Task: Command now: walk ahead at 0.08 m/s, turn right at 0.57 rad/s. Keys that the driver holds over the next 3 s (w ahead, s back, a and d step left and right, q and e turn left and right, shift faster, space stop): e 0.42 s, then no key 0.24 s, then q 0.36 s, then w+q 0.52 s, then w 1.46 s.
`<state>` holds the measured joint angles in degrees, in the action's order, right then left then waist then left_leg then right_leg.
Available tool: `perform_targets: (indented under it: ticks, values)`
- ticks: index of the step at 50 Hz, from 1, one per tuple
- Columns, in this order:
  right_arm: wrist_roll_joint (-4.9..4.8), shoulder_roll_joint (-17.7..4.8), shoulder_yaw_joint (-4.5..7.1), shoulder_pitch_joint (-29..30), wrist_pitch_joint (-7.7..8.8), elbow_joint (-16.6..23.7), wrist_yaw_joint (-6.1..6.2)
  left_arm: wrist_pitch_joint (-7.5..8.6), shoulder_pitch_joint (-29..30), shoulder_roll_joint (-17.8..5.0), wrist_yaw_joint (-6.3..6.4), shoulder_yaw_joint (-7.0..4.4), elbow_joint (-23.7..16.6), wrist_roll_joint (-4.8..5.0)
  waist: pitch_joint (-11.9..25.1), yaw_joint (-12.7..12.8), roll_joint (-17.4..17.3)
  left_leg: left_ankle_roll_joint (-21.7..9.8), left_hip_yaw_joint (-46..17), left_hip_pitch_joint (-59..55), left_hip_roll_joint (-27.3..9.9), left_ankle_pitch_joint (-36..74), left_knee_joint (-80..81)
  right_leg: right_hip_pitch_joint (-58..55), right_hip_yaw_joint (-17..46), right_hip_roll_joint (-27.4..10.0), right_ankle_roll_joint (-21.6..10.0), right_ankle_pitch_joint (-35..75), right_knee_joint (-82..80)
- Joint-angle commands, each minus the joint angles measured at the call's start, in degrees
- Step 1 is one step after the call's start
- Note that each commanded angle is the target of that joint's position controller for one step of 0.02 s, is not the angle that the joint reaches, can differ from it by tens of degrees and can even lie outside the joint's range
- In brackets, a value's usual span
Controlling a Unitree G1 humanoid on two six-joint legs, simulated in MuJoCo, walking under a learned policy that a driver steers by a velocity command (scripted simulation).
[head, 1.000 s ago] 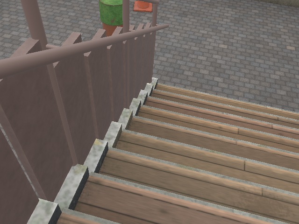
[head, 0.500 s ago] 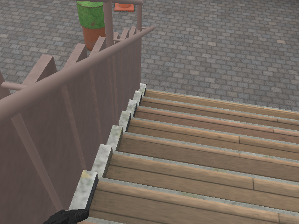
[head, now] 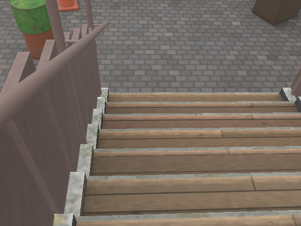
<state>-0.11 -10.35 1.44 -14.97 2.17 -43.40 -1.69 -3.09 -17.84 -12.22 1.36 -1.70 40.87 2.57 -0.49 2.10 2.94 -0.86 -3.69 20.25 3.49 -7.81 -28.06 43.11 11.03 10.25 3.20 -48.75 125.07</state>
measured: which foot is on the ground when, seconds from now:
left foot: down 0.00-0.52, up 0.54-1.00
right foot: up 0.00-0.50, down 0.52-1.00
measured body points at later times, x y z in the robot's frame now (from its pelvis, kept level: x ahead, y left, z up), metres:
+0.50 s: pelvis -0.01 -0.07 -0.01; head -0.01 -0.09 +0.44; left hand +0.30 +0.03 -0.01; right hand -0.06 -0.38 -0.12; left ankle +0.07 +0.11 -0.73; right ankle -0.07 -0.20 -0.54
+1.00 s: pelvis -0.01 -0.13 +0.07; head +0.02 -0.15 +0.52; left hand +0.14 +0.09 -0.04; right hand +0.10 -0.41 -0.03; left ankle +0.12 -0.01 -0.63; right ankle -0.08 -0.20 -0.57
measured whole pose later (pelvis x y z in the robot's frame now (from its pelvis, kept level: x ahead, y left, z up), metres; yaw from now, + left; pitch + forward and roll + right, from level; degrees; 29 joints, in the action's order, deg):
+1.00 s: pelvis -0.01 -0.13 +0.07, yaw -14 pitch +4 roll -1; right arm -1.3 -13.8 2.2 -9.5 -2.4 -35.8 -2.4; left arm -0.8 -18.5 -10.8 6.0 -0.4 37.9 0.3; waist 0.5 1.0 -1.8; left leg 2.4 -9.7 33.0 1.9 4.9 -41.2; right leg 29.7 -3.4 2.1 -3.7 -41.1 67.2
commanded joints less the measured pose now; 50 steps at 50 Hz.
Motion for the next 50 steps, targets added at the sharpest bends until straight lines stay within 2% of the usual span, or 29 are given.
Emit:
perform_targets:
  ticks: [1,3,4,5,7,8,9,12,15,16,18,21,23,24,25,26,27,28,29,31,33,35,37,39,44,46,47,49,50]
  values:
    - [0.87,-13.8,2.24,-3.6,-1.94,5.5,2.11,-3.54,1.2,-4.3,0.97,-0.13,-10.8,-2.55,5.1,-1.3,2.2,-18.2,-21.3,-13.9,-31.1,33.4,4.9,19.4,-1.7,-5.4,4.0,15.1,15.9]
    - [1.37,-15.1,0.09,4.2,-3.96,8.3,2.52,-4.6,-1.9,-1.6,2.1,0.26,-12.8,-2.57,0.6,1.6,-5.7,-12.0,-11.4,1.7,-22.3,16.7,8.2,12.6,-5.8,-4.0,6.6,19.7,16.8]
    - [1.71,-14.4,-0.94,2.8,-4.36,8.5,2.9,-4.36,-0.2,-1.5,2.47,0.66,-13.5,-1.65,-1.0,0.4,-7.7,-10.3,-6.9,4.9,-20.1,11.6,8.8,11.2,-7.5,-3.4,7.1,21.1,17.5]
    - [1.78,-15.0,-1.43,-0.1,-4.26,8.0,3.61,-4.49,4.2,-0.8,2.76,1.47,-15.8,-1.98,-1.5,-1.2,-9.0,-9.3,-5.1,3.7,-18.5,3.9,9.4,13.4,-8.6,-3.7,7.1,20.9,15.6]
    - [1.2,-11.8,-2.44,-7.9,-4.79,5.9,5.31,-3.59,10.3,0.9,2.65,2.49,-18.6,-1.68,-2.1,-5.0,-10.9,-10.2,-5.5,-3.8,-17.9,2.4,8.4,21.9,-8.2,-4.2,6.7,20.8,15.3]
    - [1.9,-11.9,-2.76,-9.4,-4.66,6.1,5.37,-2.97,9.6,-0.1,2.39,1.81,-18.4,-0.86,0.3,-5.9,-10.6,-10.1,-5.7,-7.6,-17.2,2.5,6.4,22.9,-6.7,-4.5,6.5,20.9,16.5]
    - [1.61,-12.8,-2.72,-10.0,-4.4,6.2,5.44,-2.85,9.1,-0.4,2.05,1.79,-19.0,-1.19,0.6,-5.8,-11.5,-10.8,-6.4,-9.6,-17.7,4.8,6.0,23.6,-6.3,-4.6,6.9,20.6,15.9]
    - [1.77,-17.6,-1.31,-10.9,-3.43,5.6,5.12,-2.21,12.4,-1.0,1.17,0.84,-20.9,-0.74,0.0,-5.4,-10.2,-12.8,-10.1,-13.1,-22.3,13.1,4.7,25.0,-2.0,-6.2,5.5,17.6,12.0]
    - [1.22,-19.9,0.22,-11.9,-3.61,5.3,5.88,-2.04,17.6,0.8,0.76,2.07,-23.3,-0.68,1.6,-6.5,-12.7,-13.4,-9.9,-17.4,-24.7,15.3,4.7,28.5,-1.6,-8.5,4.3,12.7,9.2]
    - [1.4,-18.1,-0.45,-11.5,-3.52,5.6,6.37,-1.89,19.3,0.6,1.21,2.48,-24.0,-0.97,2.7,-7.7,-12.9,-13.7,-8.1,-17.1,-23.5,19.0,5.7,25.3,-2.7,-8.0,4.2,11.0,7.9]
    - [0.67,-21.4,1.16,-11.7,-3.5,5.0,7.63,-0.66,20.4,1.0,1.27,2.91,-24.9,-2.12,3.1,-6.6,-12.9,-13.7,-7.7,-19.2,-25.4,25.5,4.5,25.2,-3.5,-10.3,3.8,10.3,2.9]
    - [-0.43,-21.4,2.15,-8.3,-2.46,5.3,7.27,0.79,19.1,0.5,0.86,3.43,-25.0,-3.57,7.8,-5.5,-15.6,-10.6,-1.4,-19.9,-24.3,23.1,2.6,18.2,-6.7,-13.8,2.1,10.3,-10.0]
    - [-1.48,-22.4,2.68,0.3,-2.52,8.2,6.31,0.72,13.2,-1.4,0.56,3.17,-23.0,-2.98,10.6,-1.3,-17.0,-7.4,7.0,-3.9,-20.7,26.1,3.7,-8.4,-11.4,-13.1,-1.0,7.2,-29.1]
    - [-2.37,-24.7,4.12,1.5,-3.23,9.2,4.8,0.95,7.9,-2.2,0.21,2.47,-21.9,-0.71,11.2,1.0,-19.7,-8.2,8.2,3.8,-22.0,28.9,6.3,-21.9,-12.4,-11.0,-3.2,7.1,-34.0]
    - [-3.47,-25.4,4.73,2.3,-4.01,8.1,3.96,1.41,-1.6,-4.7,-1.11,1.23,-18.4,-1.6,12.0,5.6,-17.1,-6.8,9.8,5.4,-18.9,31.3,-2.9,-29.9,-12.7,-8.5,-5.6,1.5,-41.6]
    - [-3.63,-22.4,4.42,6.6,-4.7,10.8,3.93,1.13,-10.8,-10.0,-2.44,-1.16,-15.1,-2.25,5.6,10.0,-1.4,-5.5,7.6,15.4,-15.5,17.9,-26.4,-31.0,-1.6,-7.8,-9.9,7.2,-60.6]
    - [0.87,-15.7,3.32,7.8,-4.35,15.7,2.83,2.79,-13.6,-22.6,-2.89,-4.59,-12.5,0.1,-0.2,4.1,31.7,-2.4,1.0,37.8,-4.1,-32.1,-49.6,-29.5,26.3,-13.9,-15.1,58.1,-77.5]
    - [-0.53,-13.6,2.02,16.3,-1.6,17.9,3.03,5.07,-10.5,-25.2,-3.83,-4.77,-12.7,-1.94,-1.4,7.4,34.1,-3.7,-16.1,44.4,2.5,-36.1,-56.3,-20.1,39.1,-23.3,-18.2,65.1,-98.7]
    - [-2.65,-12.7,1.73,14.8,-1.05,15.5,3.91,5.86,-3.2,-21.7,-4.51,-3.86,-12.7,-3.3,-3.2,2.2,24.9,-4.0,-20.5,44.4,5.9,-30.4,-57.1,-15.0,39.3,-25.2,-19.8,52.4,-98.7]
    - [-1.4,-12.4,1.53,5.5,-3.58,10.3,5.64,3.44,8.0,-10.7,-4.49,-0.87,-13.6,-1.16,-4.8,-6.5,17.9,-0.4,-13.9,38.8,4.3,-18.0,-58.5,-7.3,30.7,-21.1,-12.0,39.3,-89.1]
    - [-2.07,-13.3,2.4,-0.5,-6.48,5.6,5.19,1.19,13.8,-5.4,-2.77,1.47,-12.9,-2.78,-1.0,-9.5,8.9,2.7,-9.9,28.1,3.9,-5.0,-62.2,1.1,17.2,-18.5,-9.8,28.2,-81.2]
    - [-2.0,-10.1,1.6,-0.5,-7.17,5.9,3.95,0.57,12.4,-2.8,-0.51,3.34,-11.2,-3.09,2.2,-9.1,4.3,4.5,-8.3,20.6,4.6,5.4,-63.9,2.5,10.4,-17.5,-11.5,25.8,-80.4]
    - [-1.43,-8.2,0.88,3.1,-6.38,8.6,2.71,0.69,8.6,-3.1,1.53,3.36,-9.0,-2.41,2.9,-8.0,2.6,5.2,-8.3,21.2,4.5,9.7,-59.3,-4.1,6.6,-16.4,-11.5,29.6,-79.1]
    - [-0.85,-9.8,1.41,6.1,-5.27,10.5,2.07,1.45,3.9,-5.0,2.96,2.28,-7.8,-2.57,4.1,-4.9,3.8,6.1,-9.3,25.1,4.6,11.0,-53.3,-15.1,5.0,-16.9,-12.4,34.8,-78.7]
    - [-0.67,-7.4,1.23,10.2,-3.8,12.4,0.69,2.14,-6.9,-5.3,4.26,-0.12,-4.7,-2.28,4.0,1.6,2.7,6.2,-10.7,33.3,1.9,9.5,-29.6,-33.0,5.3,-18.4,-15.2,40.7,-73.9]
    - [-0.38,-5.8,0.91,12.4,-3.17,13.4,-0.21,2.36,-7.8,-6.1,4.83,-0.99,-4.3,-2.13,4.1,2.9,3.0,5.1,-9.3,30.9,-0.4,12.1,-19.2,-32.2,5.6,-19.2,-15.7,38.7,-74.0]
    - [-1.2,-4.6,0.61,15.8,-3.25,14.5,-0.56,2.28,-8.4,-6.0,5.01,-1.19,-3.9,-2.48,3.2,3.4,1.9,4.0,-7.9,28.3,-1.8,12.3,-13.9,-30.1,6.4,-19.5,-15.9,37.6,-74.6]
    - [-0.99,-5.1,1.21,15.5,-3.08,14.1,-1.44,2.54,-6.9,-7.8,5.37,-1.96,-3.5,-2.23,2.6,2.8,0.2,2.0,-5.9,20.5,-3.6,14.8,-6.0,-24.1,7.0,-20.8,-16.7,34.9,-73.8]
    - [-1.99,-4.4,1.33,14.3,-3.23,13.6,-1.48,2.88,-4.9,-8.8,5.21,-2.34,-3.2,-2.08,1.7,0.9,0.7,1.4,-4.3,14.2,-3.6,13.7,-6.2,-17.9,7.3,-21.8,-16.8,32.2,-74.0]
Next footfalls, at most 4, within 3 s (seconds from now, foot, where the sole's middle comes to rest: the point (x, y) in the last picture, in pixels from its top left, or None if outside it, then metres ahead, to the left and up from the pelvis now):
0.52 right None -0.04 -0.21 -0.61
1.12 left None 0.13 -0.03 -0.77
1.56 right None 0.24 -0.30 -0.77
2.06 left None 0.49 0.00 -0.93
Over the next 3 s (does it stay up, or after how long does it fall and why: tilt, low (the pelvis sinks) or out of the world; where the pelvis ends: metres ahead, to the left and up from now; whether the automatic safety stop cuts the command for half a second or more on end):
stays up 0.88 -0.12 -0.35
